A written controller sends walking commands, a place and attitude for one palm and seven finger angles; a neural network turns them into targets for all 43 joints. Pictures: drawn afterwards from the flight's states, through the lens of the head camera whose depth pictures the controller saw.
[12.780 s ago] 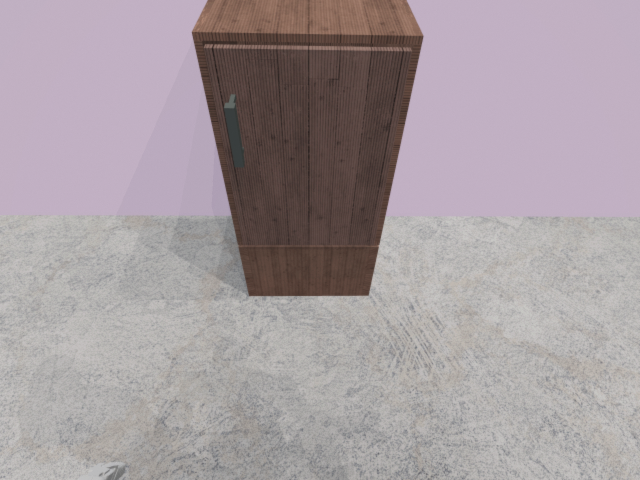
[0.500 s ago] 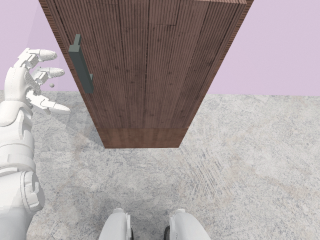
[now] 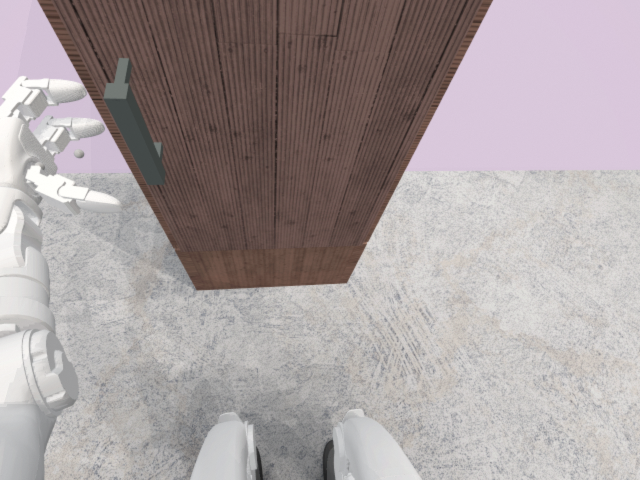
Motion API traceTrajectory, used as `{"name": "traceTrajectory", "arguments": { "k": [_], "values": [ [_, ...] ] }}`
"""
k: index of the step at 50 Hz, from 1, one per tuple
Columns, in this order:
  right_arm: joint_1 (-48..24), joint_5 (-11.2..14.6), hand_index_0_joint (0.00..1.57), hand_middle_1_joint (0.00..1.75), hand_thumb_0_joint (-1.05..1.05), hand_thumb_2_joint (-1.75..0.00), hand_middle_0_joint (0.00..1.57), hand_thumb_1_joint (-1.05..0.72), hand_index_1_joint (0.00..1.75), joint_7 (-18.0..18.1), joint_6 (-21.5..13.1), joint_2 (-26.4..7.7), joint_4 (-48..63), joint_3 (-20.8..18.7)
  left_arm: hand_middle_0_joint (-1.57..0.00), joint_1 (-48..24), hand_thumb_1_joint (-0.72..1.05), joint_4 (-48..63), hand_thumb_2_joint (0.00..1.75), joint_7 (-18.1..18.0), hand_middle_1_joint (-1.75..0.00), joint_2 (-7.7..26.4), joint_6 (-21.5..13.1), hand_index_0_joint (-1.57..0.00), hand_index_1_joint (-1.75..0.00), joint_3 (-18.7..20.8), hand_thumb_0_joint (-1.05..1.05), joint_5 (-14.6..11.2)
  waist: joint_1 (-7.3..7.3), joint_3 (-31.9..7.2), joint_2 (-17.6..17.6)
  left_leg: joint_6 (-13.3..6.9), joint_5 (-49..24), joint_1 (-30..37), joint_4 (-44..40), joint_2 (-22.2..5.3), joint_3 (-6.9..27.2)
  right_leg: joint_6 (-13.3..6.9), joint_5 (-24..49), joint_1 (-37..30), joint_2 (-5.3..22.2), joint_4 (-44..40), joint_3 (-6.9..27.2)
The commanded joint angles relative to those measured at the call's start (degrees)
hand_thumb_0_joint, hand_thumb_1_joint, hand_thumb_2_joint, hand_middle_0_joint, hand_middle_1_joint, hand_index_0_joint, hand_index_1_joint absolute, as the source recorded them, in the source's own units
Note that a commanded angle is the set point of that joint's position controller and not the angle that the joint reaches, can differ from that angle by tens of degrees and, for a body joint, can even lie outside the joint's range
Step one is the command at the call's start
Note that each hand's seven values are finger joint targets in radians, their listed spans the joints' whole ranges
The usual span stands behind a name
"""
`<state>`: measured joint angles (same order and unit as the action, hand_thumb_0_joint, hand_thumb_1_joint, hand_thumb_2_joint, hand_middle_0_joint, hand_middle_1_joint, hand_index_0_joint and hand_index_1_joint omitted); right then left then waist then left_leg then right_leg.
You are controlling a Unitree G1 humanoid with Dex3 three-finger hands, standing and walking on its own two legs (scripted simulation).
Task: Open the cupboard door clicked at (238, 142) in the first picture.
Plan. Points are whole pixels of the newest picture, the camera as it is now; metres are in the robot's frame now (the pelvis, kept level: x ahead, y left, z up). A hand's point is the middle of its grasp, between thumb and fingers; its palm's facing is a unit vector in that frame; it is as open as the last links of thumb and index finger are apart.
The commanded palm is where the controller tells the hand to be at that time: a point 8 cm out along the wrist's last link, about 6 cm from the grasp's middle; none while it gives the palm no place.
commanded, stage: move the hooked fingers beside the handle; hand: left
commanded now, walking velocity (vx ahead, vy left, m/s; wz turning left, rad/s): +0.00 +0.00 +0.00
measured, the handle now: (141, 127) +0.53 +0.19 +0.06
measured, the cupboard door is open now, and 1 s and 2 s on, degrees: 0 0 0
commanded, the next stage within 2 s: slide the fingers in behind the handle in 0.46 s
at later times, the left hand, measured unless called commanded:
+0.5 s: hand (80, 155) +0.48 +0.25 +0.06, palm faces +0.02 -1.00 -0.02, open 14.0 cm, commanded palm +0.46 +0.29 +0.07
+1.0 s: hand (97, 156) +0.48 +0.23 +0.06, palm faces +0.04 -1.00 -0.01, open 14.0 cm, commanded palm +0.46 +0.26 +0.06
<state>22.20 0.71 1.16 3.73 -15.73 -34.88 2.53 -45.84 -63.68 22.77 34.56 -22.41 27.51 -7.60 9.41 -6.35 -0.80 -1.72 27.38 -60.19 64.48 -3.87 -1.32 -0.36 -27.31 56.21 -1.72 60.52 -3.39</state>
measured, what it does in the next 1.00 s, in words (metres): stands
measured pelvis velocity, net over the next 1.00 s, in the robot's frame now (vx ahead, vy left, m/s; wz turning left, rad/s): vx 0.00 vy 0.00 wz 0.01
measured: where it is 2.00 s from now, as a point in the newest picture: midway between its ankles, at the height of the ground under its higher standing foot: outside the picture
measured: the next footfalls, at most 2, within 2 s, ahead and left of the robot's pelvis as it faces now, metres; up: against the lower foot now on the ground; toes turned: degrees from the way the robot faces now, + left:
none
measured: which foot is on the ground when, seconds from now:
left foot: down 0.00-1.00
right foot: down 0.00-1.00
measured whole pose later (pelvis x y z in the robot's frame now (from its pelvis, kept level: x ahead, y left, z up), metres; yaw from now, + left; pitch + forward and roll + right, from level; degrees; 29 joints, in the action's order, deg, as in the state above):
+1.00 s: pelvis +0.00 +0.00 +0.00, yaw +1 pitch +22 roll -4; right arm 21.1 0.4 0.5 3.7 -15.2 -35.3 2.2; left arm -46.1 -63.4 17.8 30.2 -23.5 23.0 -7.7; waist 8.9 -6.8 -0.6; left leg -1.8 27.4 -59.5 64.5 -3.2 -0.7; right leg -0.2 -27.6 55.1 -1.2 60.4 -3.8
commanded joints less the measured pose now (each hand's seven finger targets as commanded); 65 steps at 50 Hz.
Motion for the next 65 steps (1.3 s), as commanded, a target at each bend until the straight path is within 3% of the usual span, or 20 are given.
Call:
{"name": "traceTrajectory", "arguments": {
  "k": [1,9,11,12,15,18,22,24,27,31,33,37,40,42,44,53,55,58,61,65],
  "values": [
    [8.25,-0.05,0.20,0.30,0.00,-0.90,0.20,-0.90,0.30,0.83,-0.91,-10.68,2.64,-4.49,-0.30,-23.55,-0.50,13.07,0.30,0.21,-1.20,14.52,-3.80,-0.30,-1.20,-0.31,0.00,-1.64,-0.32,-26.86,-9.91,-0.14,-24.22,27.48,-6.62,1.35,4.53,-0.88,17.83,-6.74,-1.53,-6.82,1.20],
    [7.67,-0.19,0.20,0.30,0.00,-0.90,0.20,-0.90,0.30,0.71,-0.80,-10.78,2.72,-4.47,-0.30,-23.11,-0.50,11.90,0.30,-0.56,-1.20,13.79,-3.95,-0.30,-1.20,-0.59,0.00,-1.58,-0.45,-26.65,-8.40,0.13,-24.32,27.50,-6.77,1.35,5.05,-0.78,17.18,-6.39,-1.44,-6.68,0.84],
    [7.66,-0.27,0.20,0.30,0.00,-0.90,0.20,-0.90,0.30,0.64,-0.82,-10.73,3.04,-4.61,-0.30,-22.37,-0.50,13.61,0.30,-0.80,-1.20,13.76,-4.58,-0.30,-1.20,-0.33,0.00,-1.55,-1.16,-28.32,-10.46,0.34,-27.02,29.89,-6.68,1.28,5.34,-1.20,17.99,-6.03,-1.49,-6.15,0.67],
    [7.51,-0.24,0.20,0.30,0.00,-0.90,0.20,-0.90,0.30,0.49,-0.66,-10.61,2.95,-4.53,-0.30,-21.68,-0.50,12.36,0.30,-0.75,-1.20,11.94,-4.26,-0.30,-1.20,-1.67,0.00,-1.40,-0.72,-28.04,-10.22,0.51,-27.19,30.43,-6.73,1.20,5.37,-0.99,17.78,-5.14,-1.46,-6.46,0.61],
    [7.07,-0.09,0.20,0.30,0.00,-0.90,0.20,-0.90,0.30,0.61,-0.52,-10.88,3.04,-4.28,-0.30,-23.13,-0.50,10.07,0.30,-1.19,-1.20,13.24,-3.53,-0.30,-1.20,-1.26,0.00,-1.18,-0.21,-24.36,-7.73,0.20,-22.20,25.78,-7.03,1.48,5.10,-0.83,15.58,-5.72,-1.37,-6.80,0.78],
    [7.09,-0.29,0.20,0.30,0.00,-0.90,0.20,-0.90,0.30,0.76,-0.62,-10.97,3.05,-4.36,-0.30,-24.19,-0.50,12.92,0.30,-1.36,-1.20,15.29,-4.50,-0.30,-1.20,0.38,0.00,-1.25,-0.93,-27.86,-9.16,0.33,-24.45,28.12,-6.63,1.40,5.22,-0.99,17.15,-6.71,-1.37,-6.38,0.97],
    [7.23,-0.36,0.20,0.30,0.00,-0.90,0.20,-0.90,0.30,0.55,-0.57,-10.72,2.81,-4.47,-0.30,-23.49,-0.50,14.06,0.30,-1.32,-1.20,13.66,-5.14,-0.30,-1.20,-0.35,0.00,-1.44,-0.92,-29.60,-10.67,0.67,-27.77,31.10,-6.56,1.07,5.72,-1.03,18.04,-5.69,-1.51,-6.06,0.50],
    [6.94,-0.20,0.20,0.30,0.00,-0.90,0.20,-0.90,0.30,0.48,-0.50,-10.57,2.80,-4.35,-0.30,-23.37,-0.50,12.40,0.30,-1.09,-1.20,11.85,-4.31,-0.30,-1.20,-2.03,0.00,-1.53,-0.30,-27.28,-9.46,0.47,-24.77,29.05,-6.77,1.23,5.44,-0.87,16.63,-5.40,-1.47,-6.66,0.63],
    [7.31,-0.13,0.20,0.30,0.00,-0.90,0.20,-0.90,0.30,0.82,-0.32,-11.13,2.90,-4.06,-0.30,-22.69,-0.50,10.20,0.30,-1.22,-1.20,14.93,-3.55,-0.30,-1.20,-0.11,0.00,-1.18,-0.51,-25.73,-7.83,0.28,-23.24,26.56,-7.30,1.33,5.37,-0.97,16.31,-6.47,-1.48,-6.62,0.59],
    [7.44,-0.35,0.20,0.30,0.00,-0.90,0.20,-0.90,0.30,0.62,-0.62,-10.65,3.20,-4.40,-0.30,-22.72,-0.50,13.25,0.30,-1.35,-1.20,13.05,-4.63,-0.30,-1.20,-0.68,0.00,-1.73,-0.76,-28.36,-9.39,0.23,-24.96,28.58,-6.73,1.43,5.30,-1.12,17.25,-6.49,-1.61,-6.39,0.67],
    [7.29,-0.32,0.20,0.30,0.00,-0.90,0.20,-0.90,0.30,0.55,-0.64,-10.46,2.68,-4.37,-0.30,-23.77,-0.50,12.81,0.30,-1.36,-1.20,11.60,-4.72,-0.30,-1.20,-1.89,0.00,-1.92,-0.10,-27.66,-8.99,0.28,-24.21,28.34,-6.72,1.32,5.28,-0.88,16.94,-6.10,-1.58,-6.67,0.76],
    [7.35,-0.25,0.20,0.30,0.00,-0.90,0.20,-0.90,0.30,0.31,-0.43,-10.42,2.85,-4.41,-0.30,-22.03,-0.50,12.79,0.30,-1.67,-1.20,10.73,-4.45,-0.30,-1.20,-2.53,0.00,-1.48,-0.85,-27.40,-10.16,0.52,-24.42,28.93,-7.40,1.39,5.30,-1.11,16.49,-6.10,-1.57,-6.67,0.48],
    [7.17,-0.19,0.20,0.30,0.00,-0.90,0.20,-0.90,0.30,0.20,-0.49,-10.29,2.60,-4.47,-0.30,-22.89,-0.50,11.80,0.30,-2.82,-1.20,8.70,-3.90,-0.30,-1.20,-3.66,0.00,-1.64,0.11,-24.96,-7.41,0.20,-20.47,26.64,-7.56,1.47,5.18,-0.86,14.32,-5.48,-1.57,-7.40,0.54],
    [7.44,-0.24,0.20,0.30,0.00,-0.90,0.20,-0.90,0.30,0.48,-0.63,-10.66,2.49,-4.33,-0.30,-24.86,-0.50,11.82,0.30,-3.54,-1.20,11.31,-4.17,-0.30,-1.20,-2.01,0.00,-1.39,0.31,-25.08,-6.87,0.06,-19.92,25.49,-7.49,1.54,5.00,-0.78,14.73,-6.44,-1.52,-7.23,0.93],
    [7.25,-0.38,0.20,0.30,0.00,-0.90,0.20,-0.90,0.30,0.26,-0.83,-10.20,2.73,-4.41,-0.30,-24.46,-0.50,12.94,0.30,-4.01,-1.20,10.10,-4.83,-0.30,-1.20,-3.01,0.00,-0.54,-0.38,-26.64,-9.50,0.29,-21.01,26.96,-7.34,1.67,4.93,-1.00,14.97,-6.14,-1.41,-6.94,0.98],
    [7.01,-0.52,0.20,0.30,0.00,-0.90,0.20,-0.90,0.30,-0.33,-0.96,-9.94,1.79,-4.79,-0.30,-25.46,-0.50,13.90,0.30,-4.53,-1.20,4.88,-5.58,-0.30,-1.20,-6.59,0.00,-0.94,0.28,-27.30,-9.52,0.58,-22.12,29.62,-7.14,1.53,5.68,-1.21,14.94,-4.52,-1.53,-6.95,0.49],
    [6.91,-0.55,0.20,0.30,0.00,-0.90,0.20,-0.90,0.30,-0.36,-1.08,-9.67,1.33,-4.80,-0.30,-26.62,-0.50,13.31,0.30,-4.92,-1.20,2.33,-5.47,-0.30,-1.20,-8.79,0.00,-0.67,1.36,-25.94,-8.52,0.44,-21.32,29.14,-7.07,1.51,5.73,-1.12,14.70,-3.76,-1.47,-7.13,0.37],
    [7.06,-0.59,0.20,0.30,0.00,-0.90,0.20,-0.90,0.30,-0.46,-1.17,-9.84,1.12,-4.82,-0.30,-27.05,-0.50,12.89,0.30,-5.40,-1.20,2.52,-5.60,-0.30,-1.20,-8.66,0.00,-0.54,1.51,-26.32,-7.59,0.29,-20.78,28.55,-6.86,1.71,5.71,-1.04,14.69,-4.08,-1.47,-7.14,0.56],
    [7.03,-0.71,0.20,0.30,0.00,-0.90,0.20,-0.90,0.30,-0.50,-1.46,-9.59,0.81,-4.75,-0.30,-28.90,-0.50,13.57,0.30,-5.50,-1.20,0.58,-5.94,-0.30,-1.20,-10.68,0.00,-0.25,1.67,-25.65,-10.29,0.47,-20.87,29.72,-6.95,1.81,6.09,-1.46,14.03,-2.61,-1.39,-6.82,0.36],
    [6.87,-0.86,0.20,0.30,0.00,-0.90,0.20,-0.90,0.30,-0.88,-1.57,-9.63,0.23,-5.10,-0.30,-29.72,-0.50,13.89,0.30,-6.18,-1.20,-1.82,-5.93,-0.30,-1.20,-12.26,0.00,-0.17,2.08,-26.57,-9.02,0.59,-19.84,30.45,-6.84,1.73,6.51,-1.36,13.15,-1.67,-1.30,-7.00,0.08]
  ]
}}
